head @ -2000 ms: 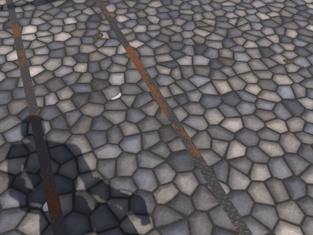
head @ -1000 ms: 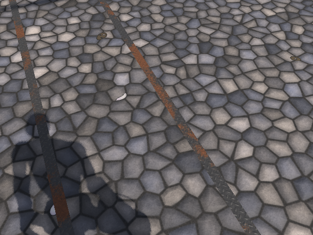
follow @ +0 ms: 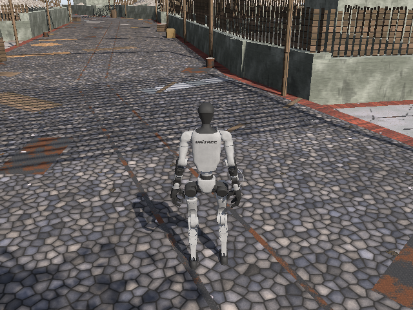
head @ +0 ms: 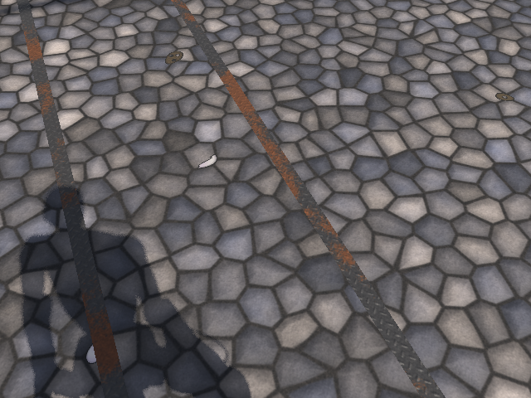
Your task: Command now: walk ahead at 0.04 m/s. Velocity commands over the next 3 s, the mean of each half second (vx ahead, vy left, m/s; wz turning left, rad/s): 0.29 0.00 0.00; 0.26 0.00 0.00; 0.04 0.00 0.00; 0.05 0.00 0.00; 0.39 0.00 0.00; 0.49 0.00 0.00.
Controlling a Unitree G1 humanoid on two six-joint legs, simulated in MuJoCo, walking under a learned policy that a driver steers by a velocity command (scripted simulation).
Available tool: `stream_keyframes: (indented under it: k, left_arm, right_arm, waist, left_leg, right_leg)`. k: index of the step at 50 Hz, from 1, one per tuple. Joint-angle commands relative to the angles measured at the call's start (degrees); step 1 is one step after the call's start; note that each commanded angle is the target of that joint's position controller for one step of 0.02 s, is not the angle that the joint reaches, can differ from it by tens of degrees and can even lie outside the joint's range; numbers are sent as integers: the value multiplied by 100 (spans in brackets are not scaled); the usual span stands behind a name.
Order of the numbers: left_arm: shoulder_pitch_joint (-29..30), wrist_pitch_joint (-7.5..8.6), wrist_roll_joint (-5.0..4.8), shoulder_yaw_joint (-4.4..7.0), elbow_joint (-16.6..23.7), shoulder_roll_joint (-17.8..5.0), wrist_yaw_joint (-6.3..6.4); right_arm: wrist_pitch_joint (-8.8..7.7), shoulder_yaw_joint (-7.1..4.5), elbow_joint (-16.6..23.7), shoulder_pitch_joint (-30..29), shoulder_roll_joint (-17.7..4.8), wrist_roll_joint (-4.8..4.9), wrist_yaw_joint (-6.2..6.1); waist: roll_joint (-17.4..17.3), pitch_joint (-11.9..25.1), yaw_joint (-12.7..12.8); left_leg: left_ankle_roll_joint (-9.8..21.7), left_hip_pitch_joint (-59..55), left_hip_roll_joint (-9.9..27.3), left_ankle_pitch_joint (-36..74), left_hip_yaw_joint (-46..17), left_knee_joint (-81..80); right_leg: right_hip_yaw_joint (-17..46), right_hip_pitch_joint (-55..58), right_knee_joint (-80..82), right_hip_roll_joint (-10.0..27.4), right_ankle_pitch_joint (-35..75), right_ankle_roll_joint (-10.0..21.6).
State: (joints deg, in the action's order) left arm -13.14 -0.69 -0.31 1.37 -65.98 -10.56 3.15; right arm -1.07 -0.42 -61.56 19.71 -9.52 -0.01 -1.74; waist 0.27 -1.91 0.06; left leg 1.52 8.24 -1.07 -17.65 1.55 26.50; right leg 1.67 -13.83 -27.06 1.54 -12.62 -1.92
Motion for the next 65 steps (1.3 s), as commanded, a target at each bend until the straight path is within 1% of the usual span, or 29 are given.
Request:
stream_keyframes:
  k: [1,4,6,7,10,14,15,16,17,18,20,22,24,34,36,38,39,40,41,42,43,45,49,52,56,57,58,59,65]
  left_arm:
    - [-389,19,3,58,29,-450,18]
    - [-145,88,-45,90,181,-460,5]
    - [265,288,-74,62,460,-367,-96]
    - [412,377,-116,85,560,-419,-152]
    - [414,600,-190,137,687,-514,-267]
    - [-993,605,-171,281,104,-469,-326]
    - [-1620,588,-159,374,-20,-656,-304]
    - [-2359,597,-121,506,-35,-1304,-245]
    - [-2479,709,8,444,-39,-1384,-336]
    - [-1779,798,-8,330,126,-1113,-356]
    - [-864,828,-16,176,443,-750,-440]
    - [-839,766,20,88,479,-527,-445]
    - [-1232,722,37,77,390,-581,-373]
    - [-1717,543,10,133,446,-895,-162]
    - [-1541,498,24,175,486,-989,-142]
    - [-1213,435,20,197,585,-1038,-142]
    - [-1274,455,73,155,681,-951,-176]
    - [-2171,501,158,-30,620,-250,-247]
    - [-2531,607,-29,-40,388,-247,-298]
    - [-2002,622,-160,83,529,-663,-307]
    - [-1363,575,-159,100,737,-724,-252]
    - [-1095,386,-21,175,792,-663,-108]
    - [-1189,142,23,116,810,-311,28]
    - [-891,14,43,165,863,-538,24]
    - [-652,-25,195,207,881,-607,-21]
    - [-595,4,198,210,939,-757,-4]
    - [-387,37,96,303,853,-1126,0]
    - [-258,102,79,263,850,-838,-28]
    - [-280,334,34,229,716,-619,-71]
  right_arm:
    - [-14,-80,-2,609,-464,2,-22]
    - [8,-253,64,752,-955,124,-80]
    - [-97,-389,133,816,-1271,141,-85]
    - [-173,-386,165,796,-1189,82,-76]
    - [-276,-381,333,502,-1047,172,-22]
    - [-209,-385,428,317,-1152,206,36]
    - [-255,-330,513,91,-1014,186,53]
    - [-325,-207,725,-47,-556,101,70]
    - [-441,-172,867,2,-322,212,69]
    - [-527,-225,923,-118,-596,343,97]
    - [-603,-291,913,-292,-801,263,136]
    - [-547,-397,867,-305,-947,170,165]
    - [-453,-384,877,-433,-758,150,213]
    - [-495,-213,1684,-2556,-542,139,397]
    - [-520,-302,1615,-2158,-796,119,426]
    - [-553,-489,1157,-768,-1181,63,399]
    - [-540,-563,966,-106,-1495,-28,343]
    - [-470,-573,881,223,-1836,-219,308]
    - [-440,-469,832,389,-1514,-143,343]
    - [-407,-426,937,-237,-1340,-29,355]
    - [-397,-339,1063,-950,-1069,33,333]
    - [-441,-217,1057,-1483,-760,-53,328]
    - [-419,-238,882,-1557,-889,-237,282]
    - [-298,-274,855,-1506,-1059,-118,176]
    - [-154,-174,678,-1327,-781,-7,102]
    - [-139,-171,640,-1183,-773,-3,94]
    - [-103,-207,618,-818,-752,18,57]
    - [-75,-210,569,-883,-811,-39,8]
    - [-57,-216,386,-789,-733,-43,-1]
  waist:
    - [-98,-32,-2]
    - [-704,-540,-187]
    - [-1091,-1004,-314]
    - [-998,-1137,-321]
    - [-623,-889,-153]
    - [-479,-254,475]
    - [-75,-87,806]
    - [1520,286,955]
    - [1817,496,796]
    - [960,-80,469]
    - [313,-417,161]
    - [411,-398,49]
    - [402,-365,76]
    - [434,-640,348]
    - [664,-233,21]
    - [697,603,-703]
    - [367,1200,-892]
    - [-1181,2245,-416]
    - [-1293,3264,-489]
    - [-844,2527,-386]
    - [-425,1574,-233]
    - [-128,858,112]
    - [-608,719,365]
    - [-641,874,267]
    - [-464,145,325]
    - [-168,-93,193]
    - [700,-244,-211]
    - [811,-313,-137]
    - [268,84,-102]
  left_leg:
    - [92,519,232,335,-239,-682]
    - [676,655,880,-2794,-1292,-1333]
    - [1299,674,1984,-3172,-2690,-1979]
    - [1422,419,2201,-2742,-2931,-2048]
    - [1056,-196,1875,-1369,-2117,-1788]
    - [727,1342,997,-539,-869,-705]
    - [511,1789,704,169,-483,453]
    - [82,2727,128,-333,275,2828]
    - [123,3522,-218,-1317,-474,4268]
    - [294,4103,235,-949,-803,4930]
    - [462,3981,712,234,-676,4631]
    - [393,3462,906,728,-498,4004]
    - [232,3450,900,951,-271,3729]
    - [129,2690,331,2198,204,616]
    - [331,2094,131,2075,145,466]
    - [573,555,-144,2411,229,146]
    - [791,-950,505,4169,-292,356]
    - [1840,-3066,2249,6315,-2234,788]
    - [2320,-3297,2668,6079,-3543,130]
    - [2018,-2313,2347,5024,-2804,-161]
    - [1689,-1282,2042,4272,-2099,-427]
    - [1380,416,1610,3772,-1290,-887]
    - [1354,1458,1251,3320,-638,-1197]
    - [1230,1535,1279,922,-813,-1453]
    - [486,2113,896,-1683,-794,-1484]
    - [271,2013,692,-1511,-662,-1118]
    - [127,1479,276,-897,-197,-928]
    - [52,828,218,-380,-78,-596]
    - [189,449,332,685,-106,-339]
  right_leg:
    - [-103,396,209,-61,384,195]
    - [-616,-714,-917,-456,-1560,281]
    - [-371,-1597,-2102,-36,-1306,439]
    - [-165,-2140,-2584,170,-1573,510]
    - [-104,-2209,-1793,414,-1478,648]
    - [-1004,1021,-363,-460,-17,415]
    - [-383,1717,-19,-96,-185,553]
    - [1993,2381,1022,1405,-948,1136]
    - [4273,2429,1901,2190,-1809,1828]
    - [3951,2047,1850,2267,-2219,1784]
    - [2341,1395,1887,1668,-1252,1350]
    - [1216,1110,1939,1169,85,1078]
    - [739,1147,1946,1016,1132,1117]
    - [-141,1238,1741,964,3150,1046]
    - [-148,1635,1141,1041,4273,881]
    - [-267,1730,-375,788,5058,608]
    - [-342,811,-1632,492,3766,379]
    - [-397,-1118,-4113,-423,-973,56]
    - [752,-1417,-5295,-752,-2733,24]
    - [787,-1630,-5414,-362,-2449,56]
    - [400,-1827,-5055,-48,-2048,39]
    - [287,-1119,-4222,348,-1513,4]
    - [24,-150,-2363,315,-1313,-11]
    - [-70,263,-1446,272,-355,36]
    - [-105,669,-164,260,109,329]
    - [238,414,355,561,-88,470]
    - [309,-412,531,536,-1213,610]
    - [323,-991,867,436,-1817,551]
    - [115,-389,563,285,-176,312]
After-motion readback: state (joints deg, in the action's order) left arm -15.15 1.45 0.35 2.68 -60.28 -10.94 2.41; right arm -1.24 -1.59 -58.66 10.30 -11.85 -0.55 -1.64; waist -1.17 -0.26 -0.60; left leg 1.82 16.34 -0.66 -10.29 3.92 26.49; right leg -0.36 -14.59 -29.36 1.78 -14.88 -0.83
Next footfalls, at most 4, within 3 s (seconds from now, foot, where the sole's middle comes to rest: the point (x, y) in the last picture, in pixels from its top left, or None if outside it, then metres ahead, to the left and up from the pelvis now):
0.30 right None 0.12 -0.15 -0.78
0.78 left None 0.48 0.07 -0.78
1.12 right None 0.45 -0.17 -0.78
2.62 left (260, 263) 0.90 0.05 -0.78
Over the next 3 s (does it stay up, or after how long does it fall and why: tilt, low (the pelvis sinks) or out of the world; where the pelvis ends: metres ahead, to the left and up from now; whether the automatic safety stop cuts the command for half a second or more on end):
stays up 0.92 -0.05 0.01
